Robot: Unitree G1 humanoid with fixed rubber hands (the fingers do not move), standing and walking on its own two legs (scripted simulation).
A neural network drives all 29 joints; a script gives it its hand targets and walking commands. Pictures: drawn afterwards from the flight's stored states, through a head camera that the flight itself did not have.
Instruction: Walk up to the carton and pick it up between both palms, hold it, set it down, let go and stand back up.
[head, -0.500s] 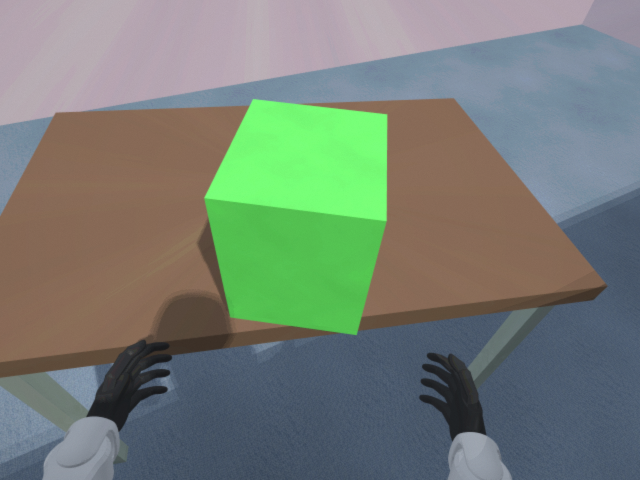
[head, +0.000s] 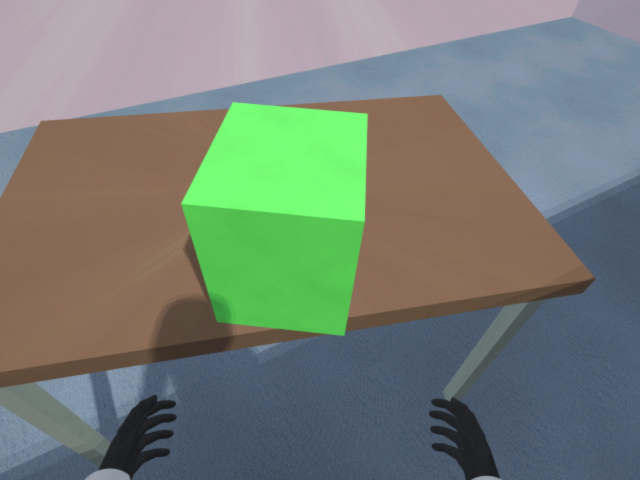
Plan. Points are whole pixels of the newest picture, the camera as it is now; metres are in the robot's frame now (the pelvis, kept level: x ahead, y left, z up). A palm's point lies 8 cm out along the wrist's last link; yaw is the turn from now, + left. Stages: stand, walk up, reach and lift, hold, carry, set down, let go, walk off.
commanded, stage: set down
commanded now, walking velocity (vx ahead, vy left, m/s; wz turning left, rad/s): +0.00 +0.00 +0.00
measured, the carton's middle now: (289, 221) +0.48 +0.06 +0.05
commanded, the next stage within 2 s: let go in 0.48 s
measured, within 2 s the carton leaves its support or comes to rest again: neither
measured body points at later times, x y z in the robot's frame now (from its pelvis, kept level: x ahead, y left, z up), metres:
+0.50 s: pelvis +0.00 -0.01 +0.00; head +0.01 +0.00 +0.45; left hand +0.16 +0.22 -0.10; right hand +0.16 -0.23 -0.10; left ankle +0.01 +0.12 -0.75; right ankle -0.02 -0.11 -0.75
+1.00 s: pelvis +0.00 +0.00 +0.00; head +0.01 +0.00 +0.45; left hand +0.17 +0.21 -0.10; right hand +0.16 -0.23 -0.09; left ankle +0.01 +0.12 -0.75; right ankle -0.02 -0.11 -0.75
